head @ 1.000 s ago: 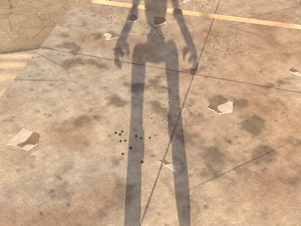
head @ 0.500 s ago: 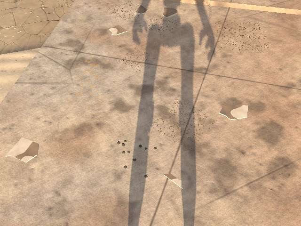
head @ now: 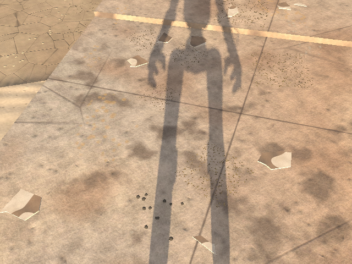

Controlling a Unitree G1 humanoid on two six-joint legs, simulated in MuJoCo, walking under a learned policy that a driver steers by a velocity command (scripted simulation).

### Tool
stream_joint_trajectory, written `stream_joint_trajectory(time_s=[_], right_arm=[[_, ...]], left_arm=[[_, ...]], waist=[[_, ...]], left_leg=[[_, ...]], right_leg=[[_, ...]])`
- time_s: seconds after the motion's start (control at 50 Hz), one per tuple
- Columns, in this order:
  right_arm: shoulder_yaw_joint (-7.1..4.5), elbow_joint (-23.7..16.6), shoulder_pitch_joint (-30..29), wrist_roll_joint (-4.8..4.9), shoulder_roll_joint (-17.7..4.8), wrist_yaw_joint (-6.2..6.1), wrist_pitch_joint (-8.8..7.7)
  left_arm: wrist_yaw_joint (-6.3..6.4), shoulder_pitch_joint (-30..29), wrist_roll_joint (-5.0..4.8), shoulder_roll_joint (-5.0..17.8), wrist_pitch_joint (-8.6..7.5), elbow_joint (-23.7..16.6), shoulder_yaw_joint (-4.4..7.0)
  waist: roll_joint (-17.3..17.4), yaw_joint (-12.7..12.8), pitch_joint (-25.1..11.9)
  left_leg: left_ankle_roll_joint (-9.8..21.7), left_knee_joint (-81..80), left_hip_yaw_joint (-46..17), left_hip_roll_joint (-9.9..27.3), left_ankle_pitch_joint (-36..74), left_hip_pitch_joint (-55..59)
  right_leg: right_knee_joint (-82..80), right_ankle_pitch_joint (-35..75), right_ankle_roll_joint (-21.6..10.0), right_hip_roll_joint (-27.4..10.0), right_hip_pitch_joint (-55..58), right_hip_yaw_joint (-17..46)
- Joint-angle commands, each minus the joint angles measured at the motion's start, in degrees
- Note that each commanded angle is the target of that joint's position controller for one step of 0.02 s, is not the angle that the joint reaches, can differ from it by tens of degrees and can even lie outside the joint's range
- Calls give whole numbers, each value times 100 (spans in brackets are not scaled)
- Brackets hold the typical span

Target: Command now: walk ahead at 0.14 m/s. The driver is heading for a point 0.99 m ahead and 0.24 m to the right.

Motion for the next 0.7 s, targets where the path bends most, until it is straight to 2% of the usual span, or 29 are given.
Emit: stream_joint_trajectory(time_s=[0.02,0.04,0.08,0.12,0.14,0.16,0.18,0.2,0.22,0.24,0.26,0.28,0.3,0.34,0.38,0.42,0.46,0.52,0.56,0.58,0.6,0.62,0.64,0.66,0.68,0.7], right_arm=[[-191,-110,273,69,-768,-24,-25],[-191,-122,316,102,-766,-25,-81],[-231,-52,556,159,-891,-4,-246],[-308,40,723,179,-1102,37,-365],[-316,27,642,180,-1101,57,-393],[-310,-35,467,179,-1052,78,-405],[-294,-178,111,171,-995,96,-414],[-242,-419,-342,145,-834,119,-469],[-212,-575,-502,66,-667,130,-582],[-217,-608,-503,115,-686,143,-637],[-227,-591,-489,253,-703,184,-641],[-208,-573,-496,297,-654,224,-621],[-220,-605,-582,259,-627,240,-606],[-241,-652,-641,152,-577,270,-552],[-175,-792,-941,115,-403,308,-502],[-70,-1012,-1513,104,-209,318,-498],[-57,-1140,-1849,139,-285,344,-488],[-111,-1256,-1984,185,-550,394,-471],[-219,-1178,-1599,165,-792,407,-481],[-313,-1035,-1081,159,-953,390,-466],[-438,-739,-158,171,-1141,354,-434],[-533,-519,840,116,-1462,297,-405],[-567,-390,1158,28,-1815,348,-420],[-411,-415,969,53,-1205,361,-450],[-338,-491,364,58,-1028,344,-505],[-287,-569,-137,36,-895,347,-554]], left_arm=[[34,-29,-68,612,-38,-126,142],[29,-74,-86,598,-104,-146,138],[-22,-173,-110,509,-316,-185,121],[-118,-260,-123,413,-527,-242,113],[-163,-206,-130,436,-596,-232,122],[-199,20,-140,482,-636,-138,145],[-226,505,-158,601,-655,63,201],[-237,1225,-185,981,-670,334,346],[-234,2216,-170,1534,-622,604,519],[-264,2169,-60,1133,-628,581,352],[-265,1836,-22,842,-648,493,248],[-261,1596,-19,697,-654,397,184],[-258,1429,-43,640,-638,362,130],[-205,1333,-28,506,-551,335,52],[-96,1318,12,614,-488,293,43],[-3,1309,21,814,-477,248,70],[29,1603,-21,990,-498,321,122],[32,1706,-122,975,-501,411,177],[26,1590,-87,1056,-453,376,233],[19,1526,-51,1084,-401,347,254],[16,1484,-5,991,-342,303,225],[7,1540,90,788,-318,173,137],[-68,2380,21,-181,-424,138,-121],[-110,1903,-151,468,-570,166,23],[-114,1278,-323,862,-650,-92,148],[-62,1018,-317,876,-666,-163,161]], waist=[[138,-28,170],[153,-57,436],[411,-127,684],[929,-96,638],[951,-11,609],[847,132,490],[614,376,324],[-192,665,60],[-1471,984,-320],[-1306,824,-328],[-692,592,-24],[-372,444,106],[-179,336,299],[-385,227,324],[-407,245,403],[-383,342,532],[-518,432,539],[-547,282,608],[-600,-31,228],[-657,-329,-159],[-610,-768,-679],[-89,-1075,-1374],[1607,-555,-2347],[1072,-771,-1976],[868,-624,-943],[389,-404,-547]], left_leg=[[512,-691,-402,223,-1447,-541],[634,-791,-602,339,-1855,-617],[919,-1004,-1219,736,-1981,-377],[1265,-1319,-2117,1391,-1313,141],[1318,-1230,-2219,1532,-649,237],[1229,-996,-1990,1442,-25,142],[1007,-521,-1454,1090,586,-223],[588,805,-473,322,1660,-1104],[81,2871,232,-358,980,-2742],[112,3845,-297,-364,-1248,-3661],[266,4394,-586,-45,-1175,-4050],[363,4458,-529,190,-737,-4250],[389,4151,-390,428,-272,-4327],[274,3439,-120,607,344,-3766],[75,2558,149,522,904,-3335],[1,1291,352,319,1540,-2657],[9,571,439,143,1939,-2186],[245,19,192,150,2092,-2114],[460,-5,233,-11,1844,-1565],[592,56,336,-167,1639,-883],[750,36,428,-280,1528,278],[1076,165,-662,656,1122,1996],[2077,-767,-3705,2174,-579,3604],[1885,-1551,-4351,2123,-1373,3136],[1557,-1692,-3406,1989,-1147,2207],[1394,-1836,-2606,1805,-396,1319]], right_leg=[[-230,-1788,-332,-13,-177,136],[-198,-2084,-382,-43,-485,219],[181,-1794,-415,-52,-1010,201],[784,-947,-400,41,-1362,-64],[712,-721,-449,-1,-1305,-51],[469,-543,-508,-13,-899,-23],[163,-183,-586,-29,-141,110],[-405,391,-834,-383,1135,986],[-1083,1070,-1397,-1352,2826,2842],[-1385,1775,-1668,-2033,3106,3753],[-1287,1797,-1633,-2099,2920,3396],[-1336,1812,-1513,-1963,2756,2838],[-1471,1952,-1324,-1807,2519,2313],[-1810,2103,-1037,-1405,1976,1576],[-2100,2251,-1004,-1159,1482,1084],[-2329,2071,-926,-933,910,690],[-2541,1816,-948,-1042,880,670],[-2424,2127,-859,-1374,1483,647],[-1791,3654,-717,-1473,1918,527],[-1101,4555,-629,-1397,1971,413],[15,4854,-491,-1150,1637,243],[1764,3318,-357,-860,339,119],[3942,-1139,-54,298,-1657,261],[4679,-1748,-183,157,-2252,1025],[4795,-1269,-304,-132,-2634,912],[4535,-700,-324,-466,-2375,800]])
